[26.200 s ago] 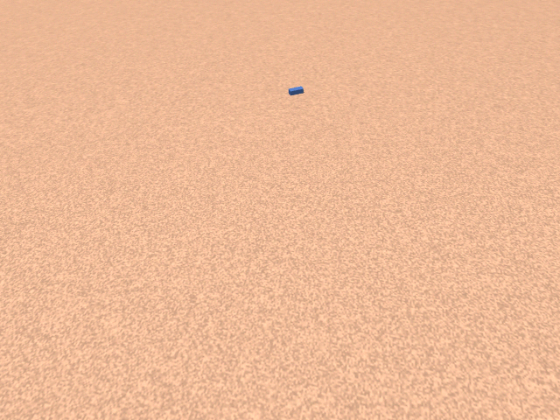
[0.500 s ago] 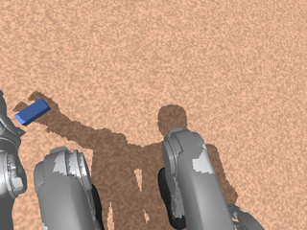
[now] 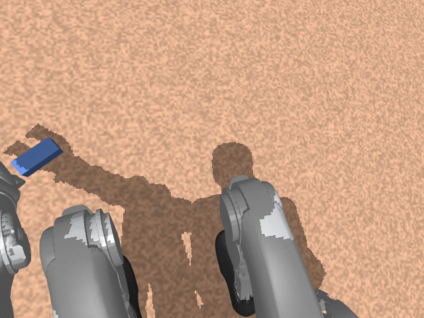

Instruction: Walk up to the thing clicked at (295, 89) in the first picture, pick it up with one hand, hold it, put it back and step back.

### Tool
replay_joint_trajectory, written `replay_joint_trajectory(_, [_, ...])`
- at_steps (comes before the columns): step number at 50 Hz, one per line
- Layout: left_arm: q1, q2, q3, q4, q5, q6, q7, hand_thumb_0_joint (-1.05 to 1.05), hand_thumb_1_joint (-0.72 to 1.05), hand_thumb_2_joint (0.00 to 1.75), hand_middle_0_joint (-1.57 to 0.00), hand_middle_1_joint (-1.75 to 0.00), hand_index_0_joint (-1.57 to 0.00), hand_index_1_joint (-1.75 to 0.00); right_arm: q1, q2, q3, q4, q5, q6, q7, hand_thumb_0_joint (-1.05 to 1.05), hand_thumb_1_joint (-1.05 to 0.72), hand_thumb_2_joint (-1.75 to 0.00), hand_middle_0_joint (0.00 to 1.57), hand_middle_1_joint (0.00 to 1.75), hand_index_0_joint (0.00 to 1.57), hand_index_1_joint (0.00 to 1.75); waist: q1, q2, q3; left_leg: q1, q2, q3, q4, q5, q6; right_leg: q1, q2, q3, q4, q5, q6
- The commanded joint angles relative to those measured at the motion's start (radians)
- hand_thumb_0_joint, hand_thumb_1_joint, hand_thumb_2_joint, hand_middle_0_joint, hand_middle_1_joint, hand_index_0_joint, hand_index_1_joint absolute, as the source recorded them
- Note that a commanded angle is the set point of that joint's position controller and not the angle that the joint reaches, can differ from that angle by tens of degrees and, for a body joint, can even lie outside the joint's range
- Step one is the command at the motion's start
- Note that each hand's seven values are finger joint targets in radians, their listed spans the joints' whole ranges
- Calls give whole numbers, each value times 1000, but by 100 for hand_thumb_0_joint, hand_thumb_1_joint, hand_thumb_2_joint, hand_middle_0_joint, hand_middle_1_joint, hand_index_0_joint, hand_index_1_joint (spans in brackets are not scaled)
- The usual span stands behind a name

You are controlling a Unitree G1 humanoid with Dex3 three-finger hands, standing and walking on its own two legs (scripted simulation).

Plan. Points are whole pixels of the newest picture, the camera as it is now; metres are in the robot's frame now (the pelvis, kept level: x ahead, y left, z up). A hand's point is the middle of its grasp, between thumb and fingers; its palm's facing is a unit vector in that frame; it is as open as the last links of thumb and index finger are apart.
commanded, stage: rise first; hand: left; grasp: from above
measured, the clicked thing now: (38, 156) +0.45 +0.33 -0.30
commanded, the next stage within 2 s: approach in 0.86 s
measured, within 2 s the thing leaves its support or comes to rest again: neither
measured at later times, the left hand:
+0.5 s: hand out of the picture +0.41 +0.35 -0.17, palm faces -0.28 -0.29 -0.92, open 12.5 cm
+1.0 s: hand out of the picture +0.41 +0.36 -0.18, palm faces -0.29 -0.28 -0.91, open 12.4 cm
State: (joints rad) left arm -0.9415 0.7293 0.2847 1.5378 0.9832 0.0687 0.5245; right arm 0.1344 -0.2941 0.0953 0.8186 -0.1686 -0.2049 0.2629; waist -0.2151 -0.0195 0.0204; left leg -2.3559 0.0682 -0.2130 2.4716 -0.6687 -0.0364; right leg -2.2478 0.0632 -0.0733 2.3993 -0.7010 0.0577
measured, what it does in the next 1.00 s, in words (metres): stands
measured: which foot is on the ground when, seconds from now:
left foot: down 0.00-1.00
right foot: down 0.00-1.00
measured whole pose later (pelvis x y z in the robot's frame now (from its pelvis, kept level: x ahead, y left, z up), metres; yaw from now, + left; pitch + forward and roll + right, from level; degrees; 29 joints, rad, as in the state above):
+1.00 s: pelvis +0.00 +0.00 +0.00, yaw +0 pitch +31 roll -9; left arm -0.94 0.74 0.27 1.55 0.99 0.06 0.53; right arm 0.14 -0.30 0.10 0.83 -0.17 -0.24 0.29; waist -0.21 -0.02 0.02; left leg -2.35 0.06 -0.22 2.47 -0.67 -0.04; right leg -2.24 0.06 -0.08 2.39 -0.70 0.06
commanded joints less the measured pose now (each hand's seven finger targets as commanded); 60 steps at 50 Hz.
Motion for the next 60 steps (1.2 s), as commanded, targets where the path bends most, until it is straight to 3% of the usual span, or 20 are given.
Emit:
replay_joint_trajectory(1, [-267,271,-11,-139,3,-2,27,0,-32,78,-38,-70,-35,-73,204,-242,-80,-1,8,-11,2,0,-91,-90,20,30,20,30,-10,293,-673,491,-6,142,-227,156,58,327,27,-112,-264,225,-81])
replay_joint_trajectory(6, [-257,263,-7,-147,2,-3,25,0,-31,78,-37,-71,-34,-74,210,-244,-84,-3,14,-12,1,0,-91,-90,20,30,20,30,-1,284,-690,509,-8,141,-235,156,55,329,27,-118,-265,224,-83])
replay_joint_trajectory(8, [-272,243,-30,-123,2,-1,24,0,-32,79,-36,-72,-33,-75,199,-244,-82,-3,15,-12,2,0,-90,-90,20,30,20,30,-11,285,-676,503,-9,140,-234,153,55,313,29,-116,-265,227,-84])
replay_joint_trajectory(14, [-282,259,-34,-77,13,-14,26,0,-29,76,-39,-68,-36,-72,199,-256,-76,-1,6,-26,3,0,-90,-90,20,30,20,30,-23,273,-627,483,-12,133,-243,115,57,283,26,-125,-269,177,-83])
replay_joint_trajectory(16, [-267,251,-37,-76,11,-18,31,0,-29,76,-40,-69,-37,-72,189,-253,-74,-2,7,-29,3,0,-91,-90,20,30,20,30,-9,291,-632,496,-10,136,-246,118,53,287,30,-124,-267,183,-86])
replay_joint_trajectory(17, [-297,265,-33,-87,16,-22,35,0,-27,75,-41,-68,-38,-71,192,-256,-72,-3,4,-32,5,0,-91,-90,20,30,20,30,-24,288,-638,494,-11,134,-243,116,55,284,27,-125,-266,181,-84])
replay_joint_trajectory(24, [-294,290,-2,-89,11,-9,64,0,-27,75,-41,-67,-38,-70,192,-258,-70,2,-2,-38,6,0,-91,-90,20,30,20,30,-14,299,-659,498,-5,138,-233,134,55,293,25,-122,-264,199,-82])
replay_joint_trajectory(26, [-287,302,1,-95,8,-8,61,0,-26,73,-41,-68,-39,-71,186,-250,-71,2,0,-35,8,0,-91,-91,20,30,20,30,-1,324,-660,491,-8,143,-240,126,53,298,27,-116,-263,190,-85])
replay_joint_trajectory(30, [-298,285,-12,-75,7,0,49,0,-27,74,-42,-66,-38,-69,199,-254,-68,0,-4,-40,11,0,-91,-90,20,30,20,30,-30,283,-633,471,-10,138,-226,121,60,300,25,-118,-271,188,-79])
replay_joint_trajectory(32, [-272,306,-1,-67,0,-2,42,0,-25,73,-43,-65,-40,-68,192,-255,-66,3,-2,-44,11,0,-91,-90,20,30,20,30,-10,282,-638,468,-9,138,-225,124,60,299,26,-117,-269,186,-79])
replay_joint_trajectory(36, [-283,285,-14,-72,7,-6,37,0,-25,73,-42,-67,-39,-69,217,-257,-65,2,-5,-46,19,0,-90,-90,20,30,20,30,-26,272,-661,480,-10,137,-219,166,60,344,29,-120,-266,236,-77])
replay_joint_trajectory(37, [-278,296,-8,-78,-2,-9,38,0,-24,71,-42,-67,-40,-69,208,-257,-67,2,-2,-49,19,0,-91,-90,20,30,20,30,-16,277,-660,481,-8,133,-218,157,60,330,29,-120,-264,226,-77])
replay_joint_trajectory(41, [-261,301,-2,-96,8,-15,36,0,-26,73,-42,-66,-39,-69,197,-256,-69,1,2,-49,23,0,-91,-90,20,30,20,30,-1,326,-665,529,-8,130,-244,142,49,298,30,-133,-250,196,-88])
replay_joint_trajectory(47, [-256,263,-15,-112,5,-18,49,0,-26,73,-42,-66,-39,-69,205,-252,-74,7,5,-47,25,0,-91,-90,20,30,20,30,-10,318,-659,512,-8,135,-235,154,52,301,28,-128,-260,223,-84])
replay_joint_trajectory(48, [-270,261,-19,-110,4,-16,46,0,-34,81,-43,-61,-36,-68,210,-249,-74,11,3,-47,26,0,-91,-91,20,30,20,30,-19,300,-663,516,-8,134,-229,162,53,302,28,-127,-258,230,-84])
replay_joint_trajectory(49, [-282,279,-12,-131,7,-17,50,0,-39,84,-35,-69,-30,-74,213,-254,-76,15,4,-47,23,0,-90,-90,20,30,20,30,-13,302,-676,520,-7,137,-225,172,54,313,29,-122,-263,242,-81])
replay_joint_trajectory(50, [-325,280,-18,-136,12,-17,52,0,-41,86,-31,-73,-27,-77,219,-254,-71,12,-1,-47,24,0,-90,-90,20,30,20,30,-37,303,-676,521,-5,136,-213,185,56,321,26,-122,-260,259,-78])
replay_joint_trajectory(51, [-334,281,-27,-123,11,-20,52,0,-42,86,-31,-74,-26,-78,216,-256,-69,14,-1,-48,24,0,-90,-90,20,30,20,30,-35,309,-657,497,-6,136,-219,169,57,312,27,-118,-264,245,-79])
replay_joint_trajectory(55, [-448,257,-70,-75,18,-23,58,0,-48,91,-28,-77,-23,-82,242,-265,-66,38,-13,-57,21,0,-90,-90,20,30,20,30,-89,297,-627,483,-5,127,-215,105,57,271,29,-124,-285,179,-78])
replay_joint_trajectory(60, [-528,230,-114,6,30,-2,69,0,-49,92,-25,-83,-21,-86,247,-276,-46,31,-21,-70,19,0,-91,-90,20,30,20,30,-121,320,-636,512,-5,118,-217,110,51,267,31,-136,-282,190,-79])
